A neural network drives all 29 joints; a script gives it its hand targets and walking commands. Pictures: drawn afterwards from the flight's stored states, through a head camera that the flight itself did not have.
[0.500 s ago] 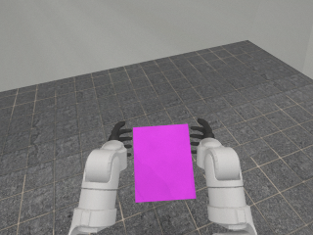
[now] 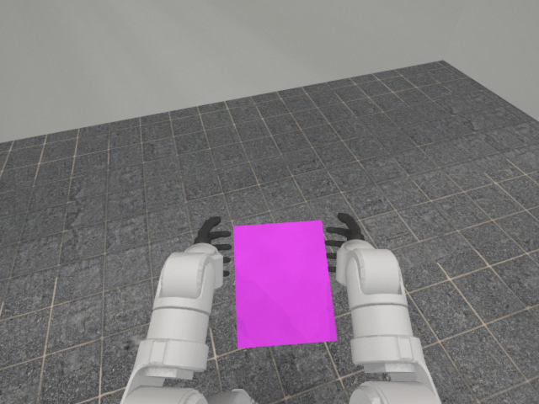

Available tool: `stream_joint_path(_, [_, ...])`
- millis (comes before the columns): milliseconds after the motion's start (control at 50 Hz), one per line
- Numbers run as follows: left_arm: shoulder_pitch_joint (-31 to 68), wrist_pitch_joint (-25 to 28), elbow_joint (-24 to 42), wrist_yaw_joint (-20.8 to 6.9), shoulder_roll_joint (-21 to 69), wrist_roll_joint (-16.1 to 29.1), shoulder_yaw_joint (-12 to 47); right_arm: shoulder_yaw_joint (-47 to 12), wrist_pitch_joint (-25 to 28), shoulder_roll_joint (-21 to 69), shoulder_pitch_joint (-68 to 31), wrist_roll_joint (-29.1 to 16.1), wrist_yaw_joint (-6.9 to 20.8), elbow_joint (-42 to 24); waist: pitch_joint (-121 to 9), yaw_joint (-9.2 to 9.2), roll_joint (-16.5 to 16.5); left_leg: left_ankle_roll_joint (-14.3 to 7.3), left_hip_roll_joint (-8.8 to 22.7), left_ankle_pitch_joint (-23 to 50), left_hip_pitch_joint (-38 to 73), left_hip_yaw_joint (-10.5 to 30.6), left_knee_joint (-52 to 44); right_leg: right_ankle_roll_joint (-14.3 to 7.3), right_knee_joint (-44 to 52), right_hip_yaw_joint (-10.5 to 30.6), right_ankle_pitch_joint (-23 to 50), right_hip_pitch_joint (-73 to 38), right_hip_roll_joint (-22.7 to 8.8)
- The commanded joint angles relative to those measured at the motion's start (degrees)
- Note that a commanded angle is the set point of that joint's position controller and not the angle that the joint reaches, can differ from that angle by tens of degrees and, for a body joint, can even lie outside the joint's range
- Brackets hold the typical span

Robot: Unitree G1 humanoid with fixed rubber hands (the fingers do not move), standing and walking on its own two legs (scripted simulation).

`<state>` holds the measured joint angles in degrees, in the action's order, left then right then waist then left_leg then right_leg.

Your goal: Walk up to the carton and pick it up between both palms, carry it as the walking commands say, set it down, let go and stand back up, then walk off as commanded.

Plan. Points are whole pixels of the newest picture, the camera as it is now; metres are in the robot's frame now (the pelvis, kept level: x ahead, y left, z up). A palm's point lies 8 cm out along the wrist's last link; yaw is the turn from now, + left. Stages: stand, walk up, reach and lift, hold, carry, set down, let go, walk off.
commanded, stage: carry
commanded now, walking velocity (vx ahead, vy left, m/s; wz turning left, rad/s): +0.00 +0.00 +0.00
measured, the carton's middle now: (280, 285) +0.32 +0.00 -0.06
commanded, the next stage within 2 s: none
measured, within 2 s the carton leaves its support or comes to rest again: neither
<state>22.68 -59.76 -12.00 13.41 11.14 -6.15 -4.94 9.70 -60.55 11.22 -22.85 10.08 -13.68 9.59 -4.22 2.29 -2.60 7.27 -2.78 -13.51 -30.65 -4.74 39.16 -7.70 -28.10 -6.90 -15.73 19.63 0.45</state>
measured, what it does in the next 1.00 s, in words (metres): steps on the spot: left foot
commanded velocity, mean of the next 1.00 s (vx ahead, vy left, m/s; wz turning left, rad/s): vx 0.00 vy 0.00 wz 0.00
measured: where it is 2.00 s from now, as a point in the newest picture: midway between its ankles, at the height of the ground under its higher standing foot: outside the picture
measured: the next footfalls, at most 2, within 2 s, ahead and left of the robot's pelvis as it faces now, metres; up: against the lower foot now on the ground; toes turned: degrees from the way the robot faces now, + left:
left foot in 0.16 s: +0.02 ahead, +0.13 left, +0.00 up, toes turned -4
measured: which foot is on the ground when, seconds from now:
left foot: up 0.00-0.14, down 0.16-1.00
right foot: down 0.00-1.00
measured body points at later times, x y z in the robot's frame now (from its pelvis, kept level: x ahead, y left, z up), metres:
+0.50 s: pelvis -0.01 +0.00 +0.00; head -0.03 +0.00 +0.45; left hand +0.30 +0.11 +0.02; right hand +0.29 -0.13 +0.01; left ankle -0.02 +0.13 -0.74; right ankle +0.05 -0.08 -0.74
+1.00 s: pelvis -0.03 +0.01 +0.00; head -0.04 +0.00 +0.45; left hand +0.28 +0.12 +0.00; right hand +0.27 -0.12 +0.00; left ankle -0.02 +0.13 -0.74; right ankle +0.05 -0.08 -0.74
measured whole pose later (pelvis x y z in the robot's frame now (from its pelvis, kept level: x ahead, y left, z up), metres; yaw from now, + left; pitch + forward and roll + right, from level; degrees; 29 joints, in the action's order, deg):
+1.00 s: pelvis -0.03 +0.01 +0.00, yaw -1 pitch +2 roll +1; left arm 15.2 -35.6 -22.1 10.4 8.8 -7.2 -5.4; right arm 3.9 -35.6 9.1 -16.6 7.9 -11.7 22.7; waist -4.5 -1.1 -1.1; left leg -0.1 -0.5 -14.3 -17.2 -0.7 29.0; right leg -2.6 -26.1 -5.1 -6.0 22.8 -0.7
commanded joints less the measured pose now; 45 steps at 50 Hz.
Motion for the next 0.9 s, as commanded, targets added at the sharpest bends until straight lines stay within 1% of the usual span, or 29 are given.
stream_joint_path(0, [26.7, 15.3, 8.2, -13.6, 56.4, 16.3, 20.7, -23.2, 14.1, 53.7, -23.0, -13.9, 12.5, -1.2, -17.3, -2.49, 8.6, -6.1, 2.7, -5.3, 3.6, 6.1, 18.0, -4.0, 11.9, 12.4, 1.6, -7.0, -15.3])
stream_joint_path(20, [23.7, 16.8, -2.5, -14.6, 49.5, 8.9, 12.2, -14.0, 16.1, 46.8, -18.8, -6.0, 12.9, 11.7, -18.5, -2.29, 6.8, -6.8, 1.9, -5.6, 4.0, 4.0, 11.2, -2.1, 7.9, 9.5, 9.4, -10.6, -11.8])
stream_joint_path(40, [25.4, 19.8, -4.5, -15.5, 48.0, 8.5, 12.3, -12.4, 19.7, 44.9, -19.9, -4.9, 13.6, 14.0, -18.9, -2.75, 5.0, -6.5, 2.1, -6.2, 6.3, 3.6, 5.4, -0.7, 5.4, 8.9, 13.3, -12.1, -9.8])
stream_joint_path(60, [26.6, 20.7, 2.8, -15.3, 52.4, 12.1, 18.1, -17.0, 20.7, 49.1, -20.5, -8.5, 13.2, 5.9, -18.9, -2.47, 7.9, -6.7, 1.1, -7.7, 8.6, 2.9, -1.6, -0.5, 5.4, 11.2, 11.2, -10.6, -8.9])
stream_joint_path(80, [25.7, 21.5, 4.5, -15.3, 53.0, 12.4, 18.9, -19.5, 21.7, 50.0, -22.5, -10.4, 13.3, 2.1, -18.1, -2.12, 11.7, -7.0, 1.0, -7.3, 11.6, 2.3, -7.1, -0.3, 5.2, 12.5, 9.7, -10.1, -8.3])
stream_joint_path(100, [25.8, 22.9, 2.6, -15.2, 50.9, 11.3, 17.7, -20.5, 23.1, 49.1, -24.3, -11.0, 13.4, 2.2, -18.3, -2.40, 12.2, -7.3, 2.2, -1.7, 16.0, 3.4, -15.9, 1.0, 2.4, 12.0, 16.3, -10.6, -7.7])
stream_joint_path(120, [25.0, 22.3, 11.0, -14.7, 55.7, 15.0, 24.0, -28.6, 23.1, 54.3, -27.4, -16.5, 13.1, -9.8, -21.8, -2.28, 10.8, -7.2, 4.9, 2.5, 19.7, 6.5, -17.7, 2.1, -0.6, 11.8, 25.1, -13.3, -7.7])
stream_joint_path(140, [21.5, 21.9, 8.4, -14.1, 55.1, 13.8, 23.5, -29.4, 22.7, 53.2, -26.8, -16.5, 13.0, -9.4, -25.9, -1.91, 7.5, -7.3, 8.0, 14.1, 23.0, 9.7, -14.7, 3.2, -2.4, 11.7, 27.2, -13.8, -7.9])
stream_joint_path(160, [17.7, 21.1, 7.5, -13.4, 55.7, 13.2, 23.8, -30.8, 22.1, 53.2, -25.3, -17.2, 12.9, -11.1, -28.1, -1.58, 4.6, -7.9, 10.4, 24.2, 25.8, 11.8, -10.7, 3.8, -3.8, 10.9, 25.1, -11.7, -7.4])
stream_joint_path(180, [12.0, 20.2, 4.4, -12.9, 55.0, 11.4, 23.1, -31.6, 21.4, 52.1, -21.9, -16.6, 12.8, -10.8, -30.1, -1.45, 1.8, -8.4, 11.9, 32.4, 28.6, 11.7, -8.0, 3.9, -4.9, 10.5, 24.3, -10.1, -7.3])
stream_joint_path(200, [10.7, 20.4, -1.5, -13.3, 50.7, 8.3, 20.8, -26.6, 21.7, 48.0, -18.1, -12.4, 13.1, -1.8, -31.1, -2.03, -1.7, -9.8, 11.4, 34.2, 26.3, 10.8, -6.6, 4.5, -3.2, 9.1, 27.6, -12.6, -7.1])
stream_joint_path(220, [10.9, 21.3, -6.0, -13.7, 46.5, 5.7, 18.5, -22.6, 22.6, 44.9, -16.1, -9.4, 13.4, 4.6, -30.4, -2.29, -2.3, -9.7, 10.3, 31.4, 23.5, 10.2, -7.4, 4.5, -3.4, 8.7, 27.5, -14.3, -6.8])
stream_joint_path(240, [12.9, 21.8, 0.6, -14.1, 47.7, 7.8, 21.8, -25.4, 23.3, 47.3, -16.5, -11.1, 13.6, -0.5, -28.5, -2.35, -1.9, -9.4, 9.6, 26.1, 20.8, 10.2, -8.8, 4.0, -2.7, 8.9, 25.2, -15.1, -6.9])
stream_joint_path(260, [14.1, 23.1, -1.1, -14.6, 46.2, 6.9, 20.1, -24.5, 24.4, 46.4, -17.5, -10.6, 14.1, 1.5, -27.1, -2.30, -0.5, -9.3, 9.5, 21.6, 20.4, 10.1, -10.1, 3.6, -1.8, 9.9, 23.5, -14.1, -7.3])
stream_joint_path(280, [15.7, 24.4, 1.2, -15.0, 46.9, 7.8, 20.7, -26.3, 25.6, 47.7, -20.2, -12.2, 14.6, -1.0, -25.2, -2.23, 0.5, -9.2, 9.6, 18.0, 19.8, 10.4, -10.8, 3.4, -1.1, 10.4, 23.0, -13.7, -7.5])
stream_joint_path(300, [18.6, 24.7, 6.7, -15.0, 49.3, 10.0, 23.3, -29.6, 25.8, 50.7, -22.5, -14.8, 14.7, -5.3, -24.2, -2.22, 1.1, -9.1, 9.5, 15.0, 19.4, 10.3, -11.4, 3.3, -0.5, 10.9, 22.6, -13.3, -7.7])
stream_joint_path(320, [18.7, 25.7, 0.7, -15.2, 46.0, 7.4, 19.5, -26.3, 26.6, 47.9, -22.5, -12.6, 14.9, 1.4, -23.0, -2.17, 2.0, -9.0, 9.4, 12.4, 18.4, 10.1, -11.7, 3.4, 0.1, 11.0, 22.5, -13.3, -7.9])
stream_joint_path(340, [19.0, 26.2, 3.8, -15.1, 47.0, 8.6, 20.9, -28.4, 27.0, 49.2, -23.3, -14.2, 14.8, -1.7, -21.5, -2.25, 2.6, -9.0, 9.2, 9.8, 17.0, 10.3, -12.5, 3.4, 0.7, 10.9, 21.0, -13.2, -7.9])
stream_joint_path(400, [18.5, 25.5, 7.4, -14.7, 47.9, 9.8, 23.3, -30.5, 26.1, 50.3, -21.1, -14.8, 14.2, -3.6, -19.9, -2.51, 2.4, -8.7, 9.1, 4.9, 15.4, 10.7, -13.9, 3.8, 2.1, 11.0, 15.9, -12.2, -8.0])
stream_joint_path(440, [15.9, 24.2, 4.5, -14.7, 47.6, 8.8, 22.7, -29.7, 24.8, 49.4, -18.9, -13.4, 13.8, -1.1, -19.6, -2.60, 2.6, -8.6, 8.8, 3.0, 15.4, 10.2, -13.9, 3.9, 3.4, 11.5, 14.1, -11.5, -8.3])
stream_joint_path(500, [15.3, 24.5, -4.1, -15.2, 44.1, 5.7, 19.1, -25.1, 25.3, 45.5, -17.2, -9.3, 14.1, 7.6, -18.3, -2.76, 2.1, -8.5, 8.4, 1.9, 15.7, 9.8, -14.0, 3.7, 5.0, 12.3, 12.4, -9.7, -8.5])
stream_joint_path(540, [16.9, 25.6, -5.1, -15.7, 44.1, 6.2, 18.7, -24.7, 26.5, 45.5, -18.6, -9.2, 14.2, 8.2, -16.6, -2.81, 2.2, -8.3, 8.3, 1.2, 15.2, 10.0, -14.2, 3.7, 5.7, 12.8, 10.5, -8.5, -8.4])
stream_joint_path(640, [22.2, 27.2, -3.2, -15.6, 45.9, 7.9, 19.3, -24.6, 27.9, 48.0, -21.5, -10.1, 13.8, 8.4, -14.0, -2.92, 2.5, -8.5, 7.7, -1.9, 13.4, 10.6, -14.8, 3.8, 8.5, 14.1, -0.4, -6.1, -8.5])
stream_joint_path(680, [22.7, 26.9, 1.3, -15.1, 48.1, 9.8, 21.6, -27.5, 27.5, 50.3, -22.1, -12.1, 13.3, 4.1, -14.9, -3.01, 4.3, -8.6, 7.3, -1.9, 13.2, 10.3, -14.3, 4.0, 9.1, 14.0, -1.3, -6.7, -8.6])
stream_joint_path(780, [20.3, 26.6, -1.5, -14.4, 46.6, 8.4, 19.9, -26.2, 27.2, 48.6, -20.3, -11.0, 12.9, 6.5, -18.0, -3.06, 4.1, -9.2, 6.8, -1.7, 14.0, 10.0, -13.9, 4.0, 9.4, 13.9, -1.1, -8.3, -9.2])
stream_joint_path(800, [20.2, 26.6, 0.2, -14.3, 47.2, 9.1, 20.6, -27.4, 27.3, 49.5, -20.7, -12.0, 12.9, 4.6, -18.0, -3.07, 4.0, -9.1, 6.7, -1.5, 13.9, 10.2, -14.1, 4.1, 9.1, 13.8, -0.8, -8.5, -9.1])
stream_joint_path(820, [19.7, 26.9, -1.7, -14.3, 46.5, 8.3, 19.5, -26.5, 27.6, 48.7, -20.6, -11.5, 13.1, 6.1, -18.4, -2.99, 3.9, -9.2, 6.8, -1.3, 14.3, 10.2, -14.1, 4.0, 9.1, 13.9, -0.5, -8.6, -9.1])
stream_joint_path(860, [20.6, 27.5, -0.2, -14.3, 46.2, 8.6, 19.8, -26.8, 28.2, 48.7, -21.4, -12.0, 13.2, 5.0, -18.8, -2.96, 3.2, -9.3, 7.0, -0.7, 14.3, 10.6, -14.5, 3.9, 8.1, 13.3, 0.9, -9.2, -9.0])
stream_joint_path(880, [20.0, 27.4, 1.3, -14.2, 47.1, 9.3, 20.7, -27.9, 28.2, 49.6, -21.5, -13.0, 13.1, 2.7, -18.6, -2.90, 3.5, -9.4, 7.2, -0.6, 13.9, 10.9, -14.7, 4.0, 7.9, 13.1, 1.1, -9.3, -8.8])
